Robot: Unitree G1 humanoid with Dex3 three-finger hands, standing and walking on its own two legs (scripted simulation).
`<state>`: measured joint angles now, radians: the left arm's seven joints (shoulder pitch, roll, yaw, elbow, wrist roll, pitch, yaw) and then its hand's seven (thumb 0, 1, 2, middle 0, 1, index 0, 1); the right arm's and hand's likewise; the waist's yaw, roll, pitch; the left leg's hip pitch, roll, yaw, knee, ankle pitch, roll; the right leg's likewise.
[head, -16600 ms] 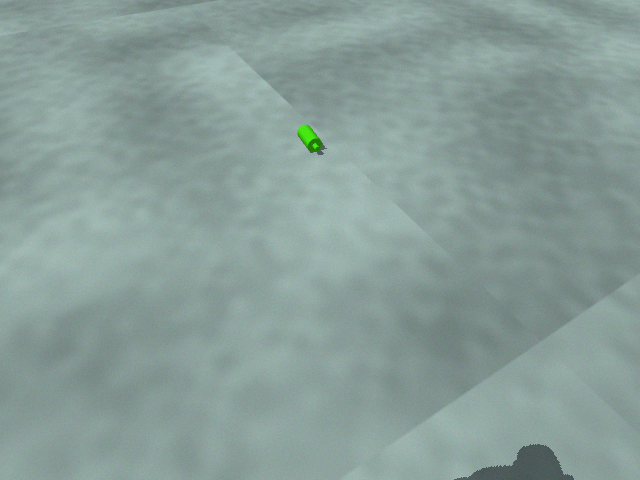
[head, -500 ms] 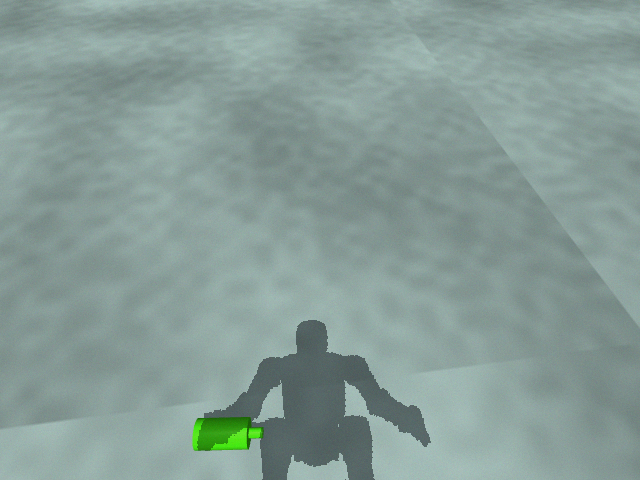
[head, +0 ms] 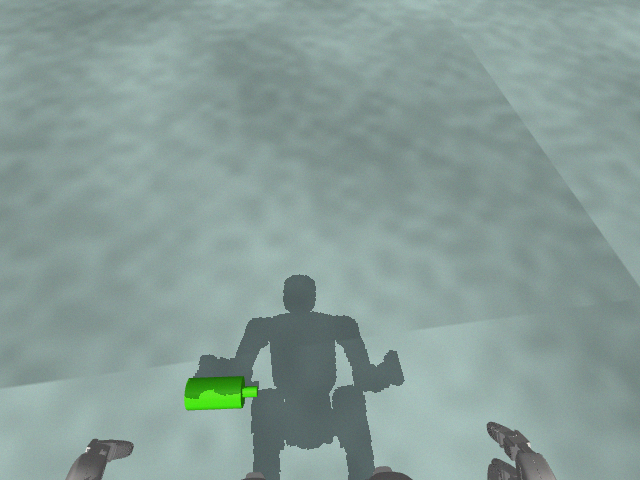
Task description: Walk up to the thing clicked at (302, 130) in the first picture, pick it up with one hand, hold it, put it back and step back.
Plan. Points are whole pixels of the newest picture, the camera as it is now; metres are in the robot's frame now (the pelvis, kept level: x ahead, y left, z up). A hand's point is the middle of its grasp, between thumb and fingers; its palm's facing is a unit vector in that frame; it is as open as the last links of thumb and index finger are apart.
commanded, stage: rise first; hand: left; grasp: from above
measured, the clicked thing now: (223, 392) +0.41 +0.25 -0.69
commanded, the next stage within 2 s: none
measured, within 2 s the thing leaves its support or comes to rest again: neither
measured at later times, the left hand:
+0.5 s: hand out of the picture +0.13 +0.27 -0.22, palm faces -0.27 -0.80 -0.53, open 14.2 cm
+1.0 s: hand (162, 437) +0.26 +0.31 -0.42, palm faces -0.47 -0.33 -0.82, open 14.0 cm
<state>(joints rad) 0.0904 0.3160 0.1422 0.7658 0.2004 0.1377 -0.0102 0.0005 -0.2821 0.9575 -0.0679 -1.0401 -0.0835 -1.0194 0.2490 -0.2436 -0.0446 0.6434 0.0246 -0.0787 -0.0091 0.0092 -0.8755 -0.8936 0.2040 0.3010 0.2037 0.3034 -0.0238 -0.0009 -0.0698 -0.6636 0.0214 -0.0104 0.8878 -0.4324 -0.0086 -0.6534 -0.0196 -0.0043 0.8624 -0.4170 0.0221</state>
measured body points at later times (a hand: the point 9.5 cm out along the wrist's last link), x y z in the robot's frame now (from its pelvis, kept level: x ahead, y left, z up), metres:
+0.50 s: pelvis -0.01 +0.00 -0.08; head +0.11 +0.02 +0.35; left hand +0.15 +0.31 -0.18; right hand +0.18 -0.24 -0.17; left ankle +0.00 +0.12 -0.69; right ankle +0.00 -0.14 -0.69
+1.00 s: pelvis -0.08 +0.00 -0.29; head +0.13 +0.02 +0.11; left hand +0.28 +0.33 -0.37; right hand +0.07 -0.27 -0.42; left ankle +0.00 +0.12 -0.69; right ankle +0.00 -0.14 -0.69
